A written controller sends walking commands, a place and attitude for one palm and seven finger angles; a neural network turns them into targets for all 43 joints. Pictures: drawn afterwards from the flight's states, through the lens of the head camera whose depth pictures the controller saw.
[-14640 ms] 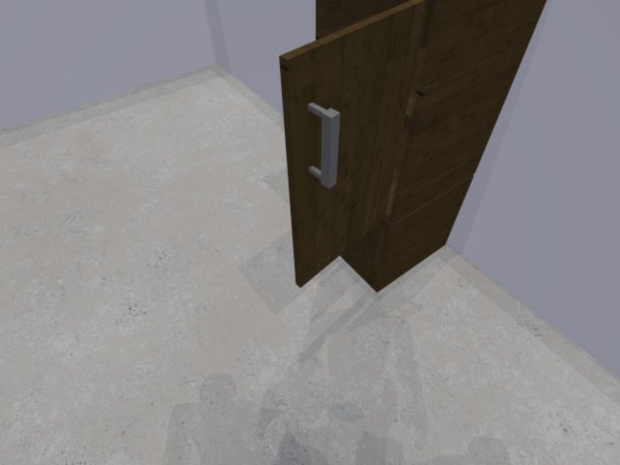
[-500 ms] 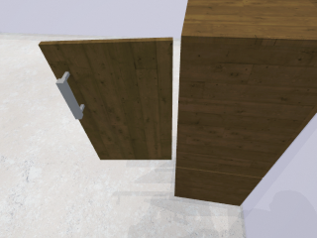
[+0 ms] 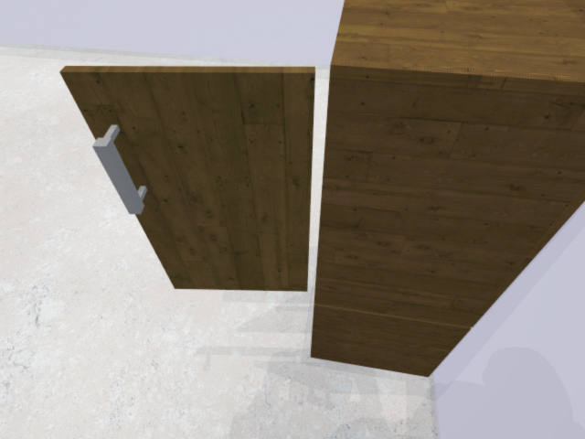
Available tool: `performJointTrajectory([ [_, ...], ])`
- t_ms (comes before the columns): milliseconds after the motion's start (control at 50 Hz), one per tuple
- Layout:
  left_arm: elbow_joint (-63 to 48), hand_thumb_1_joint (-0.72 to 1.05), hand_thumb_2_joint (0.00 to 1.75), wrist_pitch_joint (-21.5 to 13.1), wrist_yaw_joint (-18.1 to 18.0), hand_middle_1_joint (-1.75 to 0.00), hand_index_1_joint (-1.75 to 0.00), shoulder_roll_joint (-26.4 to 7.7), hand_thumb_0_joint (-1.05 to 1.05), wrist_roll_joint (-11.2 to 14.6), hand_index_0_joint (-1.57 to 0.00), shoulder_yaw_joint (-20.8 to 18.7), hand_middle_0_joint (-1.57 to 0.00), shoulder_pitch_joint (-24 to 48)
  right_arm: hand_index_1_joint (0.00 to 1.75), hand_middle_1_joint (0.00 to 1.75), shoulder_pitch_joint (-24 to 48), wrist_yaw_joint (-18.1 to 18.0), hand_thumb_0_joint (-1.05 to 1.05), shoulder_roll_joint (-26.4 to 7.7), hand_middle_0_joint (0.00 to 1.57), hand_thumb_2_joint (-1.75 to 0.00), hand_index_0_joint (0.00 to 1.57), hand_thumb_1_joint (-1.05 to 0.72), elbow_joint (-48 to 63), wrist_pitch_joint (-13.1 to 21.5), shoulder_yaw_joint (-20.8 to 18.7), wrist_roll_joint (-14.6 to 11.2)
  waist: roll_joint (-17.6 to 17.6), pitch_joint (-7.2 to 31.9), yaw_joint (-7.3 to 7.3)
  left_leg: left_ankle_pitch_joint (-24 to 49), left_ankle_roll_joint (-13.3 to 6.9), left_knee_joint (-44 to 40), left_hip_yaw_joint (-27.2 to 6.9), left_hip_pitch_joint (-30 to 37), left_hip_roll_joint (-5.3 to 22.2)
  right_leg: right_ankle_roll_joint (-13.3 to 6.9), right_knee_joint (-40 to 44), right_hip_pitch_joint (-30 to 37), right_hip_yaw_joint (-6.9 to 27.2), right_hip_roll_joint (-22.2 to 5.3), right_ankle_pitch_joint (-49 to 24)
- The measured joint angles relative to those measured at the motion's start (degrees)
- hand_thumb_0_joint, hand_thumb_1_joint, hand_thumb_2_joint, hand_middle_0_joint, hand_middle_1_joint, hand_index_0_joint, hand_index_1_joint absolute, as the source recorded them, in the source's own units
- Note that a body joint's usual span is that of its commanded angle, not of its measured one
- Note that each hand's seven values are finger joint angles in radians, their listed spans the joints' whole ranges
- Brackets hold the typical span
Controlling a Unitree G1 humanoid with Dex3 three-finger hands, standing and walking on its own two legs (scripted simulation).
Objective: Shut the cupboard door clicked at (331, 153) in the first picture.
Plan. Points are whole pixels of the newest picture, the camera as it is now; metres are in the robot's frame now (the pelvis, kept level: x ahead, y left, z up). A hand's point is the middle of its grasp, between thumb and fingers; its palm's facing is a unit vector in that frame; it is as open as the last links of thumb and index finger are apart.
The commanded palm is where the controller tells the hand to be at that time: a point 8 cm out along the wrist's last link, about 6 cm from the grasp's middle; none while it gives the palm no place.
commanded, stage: shuffle to correct the standing spot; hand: left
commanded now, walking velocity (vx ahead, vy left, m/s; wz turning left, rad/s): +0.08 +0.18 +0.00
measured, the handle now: (125, 171) +0.49 +0.31 +0.09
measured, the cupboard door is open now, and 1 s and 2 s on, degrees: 98 98 98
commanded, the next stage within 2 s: come to a stop and stand still in 0.72 s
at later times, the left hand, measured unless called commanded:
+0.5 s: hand out of the picture +0.04 +0.23 -0.18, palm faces +0.06 -0.97 -0.25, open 7.4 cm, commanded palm none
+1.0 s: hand out of the picture +0.04 +0.32 -0.20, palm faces +0.11 -0.96 -0.26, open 7.4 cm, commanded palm none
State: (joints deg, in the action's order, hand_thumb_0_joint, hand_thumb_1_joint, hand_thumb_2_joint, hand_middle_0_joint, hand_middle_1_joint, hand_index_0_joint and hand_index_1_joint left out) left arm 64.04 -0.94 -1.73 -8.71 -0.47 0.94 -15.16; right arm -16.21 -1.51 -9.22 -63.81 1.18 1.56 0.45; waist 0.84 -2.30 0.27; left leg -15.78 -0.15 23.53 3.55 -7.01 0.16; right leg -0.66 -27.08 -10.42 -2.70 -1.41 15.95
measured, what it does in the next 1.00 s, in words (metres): steps to the left: left foot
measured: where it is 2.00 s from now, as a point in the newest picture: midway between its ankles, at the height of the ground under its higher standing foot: outside the picture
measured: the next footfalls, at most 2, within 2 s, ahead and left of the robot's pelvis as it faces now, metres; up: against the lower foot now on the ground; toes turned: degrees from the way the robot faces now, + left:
left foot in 0.94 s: +0.13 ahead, +0.25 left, +0.00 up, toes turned +6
right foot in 1.30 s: +0.06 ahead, +0.00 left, +0.00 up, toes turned -2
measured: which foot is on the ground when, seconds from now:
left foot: down 0.00-0.58, up 0.60-0.92, down 0.94-1.00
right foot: down 0.00-0.94, up 0.96-1.00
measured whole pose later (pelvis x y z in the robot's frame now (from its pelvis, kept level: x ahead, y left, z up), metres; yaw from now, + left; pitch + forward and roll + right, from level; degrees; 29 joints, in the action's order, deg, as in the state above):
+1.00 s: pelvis +0.06 +0.11 -0.02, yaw +2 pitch -1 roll +2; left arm 57.9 2.6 -2.3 -13.4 -1.4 -3.5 -16.7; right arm -8.4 -0.1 -10.5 -54.2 0.0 -1.6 0.9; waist -4.1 -5.6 2.5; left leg -15.4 0.6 35.6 4.2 -19.8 1.7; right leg 1.5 -48.1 -16.9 -0.6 -7.2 32.0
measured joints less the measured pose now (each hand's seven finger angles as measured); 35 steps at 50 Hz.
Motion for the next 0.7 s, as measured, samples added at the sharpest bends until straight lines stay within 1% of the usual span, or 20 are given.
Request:
performJointTrajectory([
  [100,-0.1,0.91,0.90,0.0,0.0,-0.30,-0.30,0.1,0.01,-0.1,-0.20,-0.2,-0.20,-0.1,0.30,0.30,0.1,0.0,0.01,0.0,0.20,-0.90,0.20,-0.90,0.0,-0.2,-0.2,0.0,0.0,0.0,0.20,-0.4,0.2,0.6,-0.2,-0.2,0.3,-0.2,-0.3,0.0,-0.2,0.2,0.3],
  [240,-1.5,0.90,0.90,0.2,0.0,-0.30,-0.30,0.3,0.01,-0.5,-0.20,-1.4,-0.20,-1.0,0.30,0.30,-0.5,0.4,0.01,-0.7,0.20,-0.90,0.20,-0.90,1.0,-1.8,-0.9,0.3,0.3,0.5,0.69,-3.4,-0.1,5.4,-1.0,-2.7,0.2,0.0,-2.6,-1.0,-1.0,0.0,2.4],
  [280,-1.8,0.90,0.90,0.3,-0.1,-0.30,-0.30,0.1,0.01,-0.6,-0.20,-1.9,-0.20,-1.5,0.30,0.30,-0.6,0.5,0.01,-0.8,0.20,-0.90,0.20,-0.91,1.2,-1.9,-1.2,0.3,-0.2,0.5,0.95,-4.1,-0.6,6.1,-0.9,-2.9,-0.2,0.4,-3.4,-1.3,-0.8,-0.5,3.0],
  [340,-2.1,0.90,0.90,0.9,-0.2,-0.30,-0.30,-0.8,0.01,-0.7,-0.20,-2.7,-0.20,-1.9,0.30,0.30,-0.6,0.5,0.01,-0.5,0.20,-0.90,0.20,-0.91,1.9,-1.5,-1.4,0.3,-2.0,0.4,1.32,-4.4,-1.5,5.6,0.0,-2.3,-1.6,1.3,-5.1,-1.9,0.1,-1.9,4.1],
  [380,-2.4,0.90,0.90,1.7,-0.3,-0.30,-0.30,-1.3,0.01,-0.8,-0.20,-3.0,-0.20,-1.7,0.30,0.30,-0.9,0.4,0.01,-0.4,0.20,-0.90,0.20,-0.91,2.7,-1.0,-1.5,0.4,-2.6,0.1,1.35,-4.8,-2.2,5.8,0.5,-2.2,-2.4,0.4,-7.8,-3.0,0.3,-2.6,5.6],
  [400,-2.5,0.90,0.90,2.2,-0.3,-0.30,-0.30,-1.4,0.01,-0.8,-0.20,-3.0,-0.20,-1.4,0.30,0.30,-1.1,0.3,0.01,-0.4,0.20,-0.90,0.20,-0.91,3.1,-0.8,-1.5,0.5,-2.6,-0.1,1.41,-5.0,-2.6,5.9,0.8,-2.1,-2.6,0.0,-10.5,-3.9,0.3,-2.7,8.3],
  [440,-2.9,0.90,0.90,2.9,-0.5,-0.30,-0.30,-1.5,0.01,-0.7,-0.20,-3.0,-0.20,-0.5,0.30,0.30,-1.3,0.0,0.01,-0.4,0.20,-0.90,0.20,-0.91,3.8,-0.8,-1.5,0.6,-2.0,-0.7,1.23,-5.2,-3.3,5.5,1.2,-1.6,-3.0,-0.6,-16.6,-6.1,-0.1,-2.5,13.8],
  [480,-3.6,0.90,0.90,3.1,-0.4,-0.30,-0.30,-1.3,0.01,-0.7,-0.20,-3.1,-0.20,0.7,0.30,0.30,-1.5,-0.1,0.00,-0.5,0.20,-0.90,0.20,-0.90,4.4,-1.0,-1.4,0.8,-1.0,-1.3,0.80,-5.0,-3.7,4.8,1.1,-1.1,-3.3,-1.1,-19.5,-7.6,-1.2,-2.3,15.6],
  [520,-4.7,0.90,0.90,2.8,-0.3,-0.30,-0.30,-1.1,0.01,-0.6,-0.20,-3.2,-0.20,2.0,0.30,0.30,-1.7,-0.1,0.00,-0.5,0.20,-0.90,0.20,-0.90,4.6,-1.3,-1.3,0.9,-0.1,-1.8,0.64,-4.9,-3.7,4.4,0.9,-0.9,-3.7,-1.3,-17.5,-7.6,-2.3,-2.1,13.2],
  [540,-5.3,0.90,0.90,2.4,-0.2,-0.30,-0.30,-0.9,0.01,-0.6,-0.20,-3.3,-0.20,2.5,0.30,0.30,-1.9,0.0,0.00,-0.5,0.20,-0.90,0.20,-0.90,4.7,-1.5,-1.3,0.8,0.3,-2.0,0.73,-5.1,-3.7,4.7,0.9,-0.9,-4.0,-1.5,-14.6,-7.0,-2.9,-2.0,10.2],
  [560,-6.0,0.90,0.90,1.8,-0.2,-0.30,-0.30,-0.9,0.01,-0.6,-0.20,-3.2,-0.20,2.7,0.30,0.30,-2.1,0.1,0.00,-0.5,0.20,-0.90,0.20,-0.90,4.7,-1.6,-1.3,0.6,0.5,-2.0,0.92,-5.7,-3.6,5.6,1.0,-1.2,-4.4,-1.7,-10.6,-5.9,-3.3,-2.1,5.9],
  [580,-6.6,0.90,0.90,1.0,-0.3,-0.30,-0.30,-0.7,0.01,-0.7,-0.20,-3.2,-0.20,3.0,0.30,0.30,-2.2,0.2,0.01,-0.6,0.20,-0.90,0.20,-0.90,4.7,-1.7,-1.3,0.3,0.8,-2.1,1.12,-6.5,-3.4,7.9,1.0,-2.2,-4.6,-2.1,-8.8,-5.3,-3.3,-2.3,2.1],
  [640,-7.4,0.90,0.90,-0.8,-0.6,-0.30,-0.30,0.3,0.01,-0.8,-0.20,-2.9,-0.20,3.1,0.30,0.30,-1.0,0.5,0.01,-1.4,0.20,-0.90,0.20,-0.90,4.3,-3.1,-2.2,0.2,2.3,-2.2,1.00,-13.2,-0.9,24.8,-0.7,-9.0,-4.4,-1.3,-9.1,-4.0,-4.6,-3.0,4.9],
  [680,-7.7,0.90,0.90,-1.1,-0.9,-0.30,-0.30,0.5,0.01,-0.9,-0.20,-2.9,-0.20,2.2,0.30,0.30,0.6,0.9,0.01,-1.7,0.20,-0.90,0.20,-0.90,4.6,-3.9,-2.7,0.3,1.7,-2.0,1.45,-13.4,0.3,33.2,-1.0,-13.7,-3.6,-0.7,-7.0,-2.9,-4.3,-3.8,4.9],
  [700,-7.7,0.90,0.90,-1.0,-1.0,-0.30,-0.30,0.5,0.00,-1.0,-0.20,-2.9,-0.20,1.7,0.30,0.30,1.5,1.2,0.01,-1.8,0.20,-0.90,0.20,-0.90,5.0,-4.1,-2.9,0.4,1.2,-2.0,1.54,-12.5,0.7,35.6,-1.2,-15.8,-2.9,-0.3,-5.8,-2.4,-4.0,-4.2,4.3],
])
